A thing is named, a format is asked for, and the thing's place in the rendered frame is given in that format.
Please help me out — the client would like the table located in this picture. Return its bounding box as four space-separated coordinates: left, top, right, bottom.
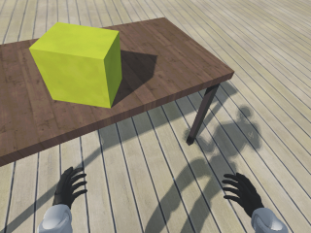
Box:
0 17 235 167

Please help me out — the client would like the carton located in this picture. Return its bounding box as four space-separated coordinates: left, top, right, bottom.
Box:
29 22 122 109

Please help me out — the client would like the left robot forearm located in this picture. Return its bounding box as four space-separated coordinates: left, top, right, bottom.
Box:
37 204 73 233

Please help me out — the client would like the robot left hand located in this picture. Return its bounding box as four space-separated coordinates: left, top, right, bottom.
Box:
52 166 87 210

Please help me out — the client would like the right robot forearm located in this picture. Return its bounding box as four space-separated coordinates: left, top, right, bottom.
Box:
251 207 289 233

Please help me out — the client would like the robot right hand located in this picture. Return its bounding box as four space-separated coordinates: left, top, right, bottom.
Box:
222 172 264 217

